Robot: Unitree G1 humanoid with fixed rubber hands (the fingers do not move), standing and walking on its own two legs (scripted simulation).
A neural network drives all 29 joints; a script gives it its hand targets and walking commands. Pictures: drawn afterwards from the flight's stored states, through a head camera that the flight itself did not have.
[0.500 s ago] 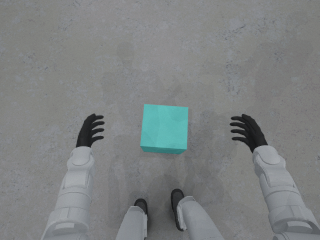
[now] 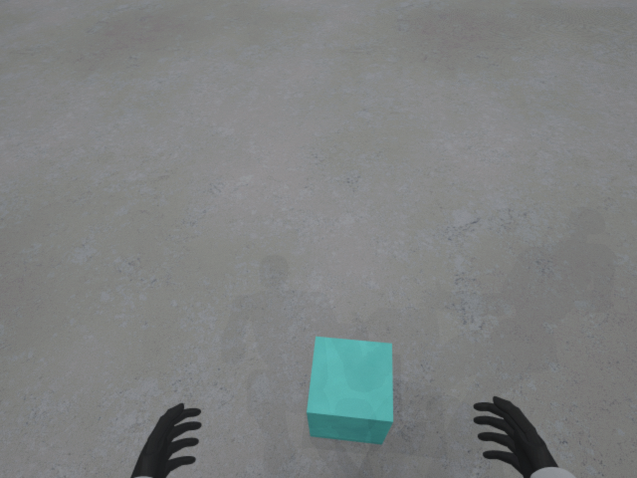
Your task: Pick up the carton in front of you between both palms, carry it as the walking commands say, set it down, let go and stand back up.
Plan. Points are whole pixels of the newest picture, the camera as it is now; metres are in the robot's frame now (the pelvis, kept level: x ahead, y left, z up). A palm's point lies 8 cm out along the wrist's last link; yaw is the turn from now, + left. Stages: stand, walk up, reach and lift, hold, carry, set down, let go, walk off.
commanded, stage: let go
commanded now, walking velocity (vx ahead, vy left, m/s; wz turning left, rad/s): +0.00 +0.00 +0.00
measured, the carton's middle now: (349, 391) +0.44 -0.06 -0.65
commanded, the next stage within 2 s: stand in 0.42 s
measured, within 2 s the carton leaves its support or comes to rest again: neither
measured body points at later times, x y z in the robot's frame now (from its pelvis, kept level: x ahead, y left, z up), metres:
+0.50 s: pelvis +0.00 -0.01 -0.01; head -0.01 -0.01 +0.44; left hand +0.16 +0.24 -0.09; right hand +0.17 -0.26 -0.08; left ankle -0.04 +0.10 -0.74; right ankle +0.00 -0.12 -0.74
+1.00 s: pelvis +0.00 -0.02 +0.00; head -0.01 -0.04 +0.45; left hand +0.11 +0.26 -0.10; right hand +0.12 -0.30 -0.12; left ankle -0.04 +0.10 -0.74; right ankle +0.00 -0.12 -0.74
